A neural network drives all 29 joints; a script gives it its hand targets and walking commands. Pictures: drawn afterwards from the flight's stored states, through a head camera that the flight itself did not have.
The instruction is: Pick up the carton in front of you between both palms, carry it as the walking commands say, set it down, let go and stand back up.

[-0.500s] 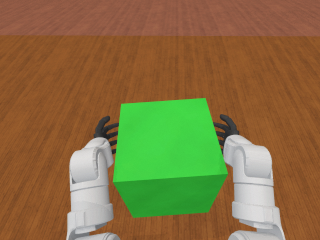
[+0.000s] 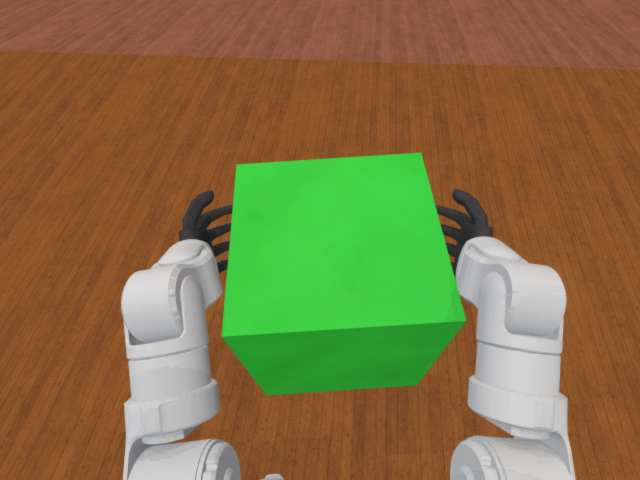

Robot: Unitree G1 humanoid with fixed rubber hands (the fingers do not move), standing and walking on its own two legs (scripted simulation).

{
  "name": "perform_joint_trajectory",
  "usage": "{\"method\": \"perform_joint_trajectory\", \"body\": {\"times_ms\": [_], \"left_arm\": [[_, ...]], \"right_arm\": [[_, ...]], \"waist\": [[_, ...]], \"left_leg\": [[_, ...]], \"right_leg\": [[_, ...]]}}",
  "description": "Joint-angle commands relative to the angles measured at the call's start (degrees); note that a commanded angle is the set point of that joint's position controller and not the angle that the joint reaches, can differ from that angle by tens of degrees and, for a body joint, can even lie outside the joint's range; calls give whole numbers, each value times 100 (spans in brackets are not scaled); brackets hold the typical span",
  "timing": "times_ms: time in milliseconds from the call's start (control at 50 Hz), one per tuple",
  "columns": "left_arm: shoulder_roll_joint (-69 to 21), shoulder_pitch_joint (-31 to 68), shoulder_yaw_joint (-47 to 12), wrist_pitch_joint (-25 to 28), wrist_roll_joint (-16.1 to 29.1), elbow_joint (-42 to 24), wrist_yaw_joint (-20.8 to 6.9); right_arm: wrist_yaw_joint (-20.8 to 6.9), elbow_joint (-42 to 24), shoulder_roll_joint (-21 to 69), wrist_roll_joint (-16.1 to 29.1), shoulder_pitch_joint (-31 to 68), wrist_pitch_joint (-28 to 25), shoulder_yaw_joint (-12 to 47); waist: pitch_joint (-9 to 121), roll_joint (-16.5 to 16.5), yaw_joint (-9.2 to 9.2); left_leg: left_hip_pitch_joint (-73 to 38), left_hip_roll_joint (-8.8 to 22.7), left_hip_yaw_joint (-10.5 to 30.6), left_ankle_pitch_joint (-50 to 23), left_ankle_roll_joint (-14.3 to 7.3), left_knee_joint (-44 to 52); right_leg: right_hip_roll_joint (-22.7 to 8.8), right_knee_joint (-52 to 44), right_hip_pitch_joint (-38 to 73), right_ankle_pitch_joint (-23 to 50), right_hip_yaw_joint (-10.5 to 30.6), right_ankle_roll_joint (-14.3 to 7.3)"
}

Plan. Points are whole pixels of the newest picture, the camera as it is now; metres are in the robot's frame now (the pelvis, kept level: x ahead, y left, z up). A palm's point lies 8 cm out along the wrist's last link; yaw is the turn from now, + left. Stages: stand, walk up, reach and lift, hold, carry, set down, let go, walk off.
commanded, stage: carry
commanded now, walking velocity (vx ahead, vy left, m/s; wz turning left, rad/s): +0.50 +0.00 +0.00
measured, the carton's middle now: (335, 286) +0.34 +0.02 +0.08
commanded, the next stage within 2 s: none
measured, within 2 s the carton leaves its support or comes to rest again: neither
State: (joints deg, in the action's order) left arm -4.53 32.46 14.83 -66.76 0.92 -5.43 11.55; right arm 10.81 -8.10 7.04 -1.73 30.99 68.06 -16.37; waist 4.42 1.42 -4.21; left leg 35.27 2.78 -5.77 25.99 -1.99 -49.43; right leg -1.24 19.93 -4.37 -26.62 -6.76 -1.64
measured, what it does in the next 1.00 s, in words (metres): climbs: left foot, then right foot 0.04 m higher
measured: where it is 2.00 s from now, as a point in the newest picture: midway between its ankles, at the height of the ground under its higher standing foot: (341, 209)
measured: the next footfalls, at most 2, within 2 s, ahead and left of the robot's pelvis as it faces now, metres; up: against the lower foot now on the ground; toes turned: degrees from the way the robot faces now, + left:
left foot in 0.06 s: +0.19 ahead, +0.12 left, +0.03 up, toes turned +7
right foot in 0.46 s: +0.46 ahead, -0.09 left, +0.07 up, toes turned -8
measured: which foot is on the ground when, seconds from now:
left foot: up 0.00-0.04, down 0.06-0.50, up 0.52-0.88, down 0.90-1.00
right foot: down 0.00-0.08, up 0.10-0.44, down 0.46-0.92, up 0.94-1.00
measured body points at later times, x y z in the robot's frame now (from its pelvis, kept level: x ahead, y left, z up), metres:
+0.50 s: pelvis +0.30 +0.00 +0.02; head +0.32 +0.00 +0.47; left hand +0.65 +0.16 +0.17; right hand +0.66 -0.14 +0.17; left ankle +0.16 +0.11 -0.69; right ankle +0.42 -0.08 -0.68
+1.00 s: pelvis +0.61 +0.03 +0.07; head +0.63 +0.03 +0.52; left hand +0.98 +0.16 +0.20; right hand +0.95 -0.15 +0.20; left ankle +0.70 +0.11 -0.64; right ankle +0.48 -0.08 -0.55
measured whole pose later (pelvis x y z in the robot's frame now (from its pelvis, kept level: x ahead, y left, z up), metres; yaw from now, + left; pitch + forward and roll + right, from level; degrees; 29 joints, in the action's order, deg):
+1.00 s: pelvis +0.61 +0.03 +0.07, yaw -1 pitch +4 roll +1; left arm -5.0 32.7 18.4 -68.6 -1.7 -6.3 8.8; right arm 11.0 -6.2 7.0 -1.9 32.1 69.0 -13.7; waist 2.1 0.4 5.6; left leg 29.7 0.2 -9.8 20.4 -3.8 -38.6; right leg -1.1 72.7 -24.6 -26.7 0.1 -1.6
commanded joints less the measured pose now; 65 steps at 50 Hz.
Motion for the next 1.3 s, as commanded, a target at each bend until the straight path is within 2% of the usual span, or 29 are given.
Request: {"method": "perform_joint_trajectory", "body": {"times_ms": [0, 40, 60, 80, 100, 140, 160, 200, 260, 360, 400, 440, 460, 480, 500, 540, 560, 600, 660, 800, 860, 880, 900, 920, 980, 1020, 1180, 1240, 1280], "left_arm": [[-4216, 3513, -3491, -40, 1411, -363, -414], [-4220, 3389, -3425, -92, 1295, -240, -419], [-4158, 3366, -3320, -122, 1187, -223, -412], [-4191, 3257, -3163, -136, 1055, -272, -409], [-4183, 3446, -3073, -109, 957, -309, -381], [-4283, 3249, -2854, -62, 706, -252, -342], [-4311, 3108, -2806, -24, 591, -260, -333], [-4246, 3026, -2827, 56, 395, -378, -304], [-4035, 3005, -2953, 127, 326, -654, -242], [-3694, 2837, -3109, -36, 439, -804, -218], [-3691, 2819, -3166, -134, 548, -723, -251], [-3748, 2756, -3202, -195, 654, -508, -284], [-3771, 2614, -3204, -213, 705, -423, -297], [-3734, 2814, -3258, -200, 766, -401, -299], [-4092, 2974, -3401, -201, 934, -391, -339], [-4599, 3753, -3795, -150, 1446, -819, -484], [-4837, 4058, -3959, -90, 1677, -1001, -554], [-5048, 4412, -4152, 34, 1957, -1156, -653], [-4873, 4190, -4102, 115, 1989, -1103, -669], [-4067, 3163, -3499, -138, 1346, -518, -449], [-3916, 2973, -3242, -242, 1035, -290, -403], [-3863, 2939, -3176, -263, 915, -254, -384], [-3897, 2846, -3041, -287, 814, -288, -379], [-3868, 3107, -2991, -278, 735, -395, -371], [-4285, 3073, -2843, -165, 553, -372, -341], [-4401, 3100, -2930, -46, 443, -443, -342], [-3926, 3009, -3373, -2, 661, -906, -266], [-3765, 2923, -3346, -134, 756, -775, -262], [-3762, 2877, -3297, -200, 832, -563, -276]], "right_arm": [[-20, -60, 3565, 678, 3283, -104, 3095], [-47, 50, 3596, 743, 3227, -107, 3154], [-62, 85, 3672, 799, 3111, -109, 3194], [-73, 12, 3683, 863, 3280, -125, 3308], [-126, -162, 3963, 1033, 3498, -118, 3453], [-275, -742, 4456, 1632, 4286, -196, 3998], [-352, -957, 4641, 1880, 4580, -252, 4211], [-451, -1120, 4795, 2181, 4708, -333, 4413], [-493, -1194, 4605, 2323, 4498, -364, 4404], [-370, -850, 4025, 1969, 3754, -159, 4045], [-313, -642, 3860, 1717, 3505, -66, 3856], [-263, -482, 3737, 1474, 3291, 21, 3676], [-231, -498, 3586, 1319, 3350, 43, 3559], [-224, -481, 3602, 1159, 3202, 73, 3411], [-195, -533, 3566, 1035, 3443, 79, 3289], [-168, -431, 3769, 798, 3403, 10, 3063], [-167, -403, 3858, 703, 3395, -42, 3003], [-149, -423, 3941, 562, 3449, -159, 3038], [-88, -599, 3831, 523, 3423, -254, 3224], [-93, -550, 3471, 829, 3253, 1, 3439], [-144, -292, 3577, 981, 3288, 78, 3472], [-152, -180, 3575, 1020, 3171, 80, 3451], [-150, -155, 3579, 1046, 3278, 61, 3455], [-186, -79, 3904, 1158, 3355, 45, 3543], [-397, -801, 4623, 1875, 4333, -95, 4154], [-488, -952, 4865, 2098, 4605, -219, 4317], [-327, -810, 3930, 1669, 3533, -190, 3877], [-218, -610, 3585, 1346, 3217, -59, 3608], [-163, -491, 3451, 1182, 3115, 22, 3458]], "waist": [[1300, 782, 401], [1973, 381, 1030], [2451, -507, 1315], [2607, -2079, 1197], [2318, -1563, 1041], [2034, -227, 974], [2019, -56, 873], [2087, -469, 792], [1963, -592, 843], [1589, -831, 822], [1596, -1046, 592], [2145, -790, -21], [2685, -358, -404], [3097, 1441, -142], [2776, 1376, -130], [2336, -97, -120], [2248, -344, -32], [2252, -45, 118], [2099, 282, 79], [1464, 588, 35], [1951, 765, 737], [2554, 247, 1076], [3106, -1421, 1069], [2829, -1934, 1078], [2272, -91, 874], [2312, -415, 682], [1760, -836, 791], [1555, -1115, 627], [1853, -1022, 116]], "left_leg": [[-1080, -420, -647, -351, -125, 768], [-3399, -901, -1026, -618, -287, 1553], [-4687, 32, 725, 535, -598, 2081], [-5222, 1642, 4324, 1484, -1394, 3376], [-5010, 1818, 4923, 630, -1651, 3558], [-4387, 1633, 3502, -1197, -1448, 2729], [-4177, 1471, 3021, -1451, -1222, 2688], [-4013, 1299, 2414, -1090, -999, 2874], [-4132, 1316, 2065, -1324, -1181, 3022], [-3653, 1045, 927, -2015, -966, 3315], [-3441, 946, 486, -3297, -763, 2945], [-2924, 708, -306, -5202, -371, 1048], [-1880, 537, -283, -4009, -126, -313], [-81, -262, -13, -1226, 183, -2033], [769, -650, 567, 236, 138, -3185], [1334, -203, 833, 49, -106, -3909], [1294, -29, 847, -178, -159, -3536], [1056, 90, 773, -448, -201, -2941], [1430, 151, 539, -547, -132, -2434], [270, -104, -425, -949, -81, 615], [-1994, -823, -1186, -1062, -270, 1586], [-3705, -524, -495, -783, -361, 1632], [-4954, 1328, 3085, 800, -1204, 2465], [-5132, 1662, 4819, -196, -1570, 3408], [-4235, 1524, 2990, -2310, -1279, 2479], [-3976, 1343, 2321, -1616, -968, 2706], [-3773, 1107, 940, -1886, -1006, 3273], [-3538, 930, 398, -2875, -747, 3090], [-3156, 806, -193, -4531, -443, 1673]], "right_leg": [[-1196, -175, 53, 2544, 673, -742], [-808, 1681, -754, 3922, -166, -378], [-512, 3381, -1880, 2990, -274, -86], [451, 4808, -3452, -129, 82, 131], [420, 5875, -3996, -545, 876, -39], [-70, 6423, -4293, -110, 931, -211], [-197, 6181, -4291, 64, 923, -248], [-236, 5700, -4162, 339, 762, -259], [-281, 5136, -4530, 405, 560, -181], [-190, 2849, -3621, 830, -52, -144], [204, 2222, -2636, 778, -624, -226], [755, 1430, -497, 1047, -1093, -438], [249, 1391, 1173, 538, -175, -586], [-1610, 271, 2067, -615, 3771, -1456], [-1840, -457, 1994, 432, 4991, -1805], [-1792, 456, 1497, 2265, 3587, -1691], [-1636, 478, 1163, 2325, 3103, -1419], [-1470, 237, 869, 1522, 2541, -1126], [-1467, 3, 958, 1426, 2129, -1249], [-1071, -281, 524, 2671, 687, -926], [-829, 1459, 157, 5172, -215, -428], [-651, 2735, -730, 4378, -243, -179], [-57, 4583, -2480, 2453, -86, 199], [638, 5732, -3693, -199, 516, 168], [-86, 6425, -4271, 176, 909, -153], [-222, 5845, -4093, 517, 857, -209], [-386, 3297, -4041, 969, 207, -48], [20, 2239, -3008, 938, -554, -163], [584, 1565, -1380, 1077, -1086, -311]]}}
